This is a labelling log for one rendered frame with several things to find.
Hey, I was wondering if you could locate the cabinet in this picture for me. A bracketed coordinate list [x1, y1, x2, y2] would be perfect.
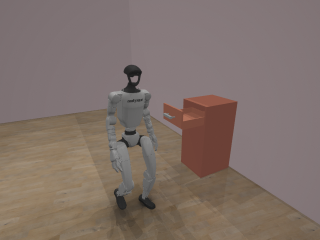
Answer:
[181, 94, 238, 178]

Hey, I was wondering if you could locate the right robot hand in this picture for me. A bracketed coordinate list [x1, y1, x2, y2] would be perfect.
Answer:
[110, 149, 123, 173]

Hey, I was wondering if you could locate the robot left forearm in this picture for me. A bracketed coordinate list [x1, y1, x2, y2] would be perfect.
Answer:
[143, 112, 155, 135]

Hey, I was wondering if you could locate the drawer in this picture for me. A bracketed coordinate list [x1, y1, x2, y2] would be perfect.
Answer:
[163, 103, 205, 130]

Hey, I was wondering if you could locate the left robot hand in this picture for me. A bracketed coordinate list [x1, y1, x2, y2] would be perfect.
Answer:
[149, 134, 158, 151]

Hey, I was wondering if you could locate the left robot thigh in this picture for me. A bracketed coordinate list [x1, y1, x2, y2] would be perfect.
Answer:
[139, 135, 156, 181]

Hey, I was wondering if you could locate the left robot upper arm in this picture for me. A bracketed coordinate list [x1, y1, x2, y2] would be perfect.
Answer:
[141, 89, 151, 117]

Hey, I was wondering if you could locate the robot torso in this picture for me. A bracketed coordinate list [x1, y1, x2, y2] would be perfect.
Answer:
[117, 88, 145, 148]

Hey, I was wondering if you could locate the robot right forearm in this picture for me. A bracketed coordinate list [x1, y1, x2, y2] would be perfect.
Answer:
[106, 117, 118, 151]

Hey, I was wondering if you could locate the right robot upper arm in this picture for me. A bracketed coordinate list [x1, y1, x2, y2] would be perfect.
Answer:
[107, 91, 122, 125]

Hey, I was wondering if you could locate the handle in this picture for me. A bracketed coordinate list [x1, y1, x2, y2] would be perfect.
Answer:
[163, 113, 175, 119]

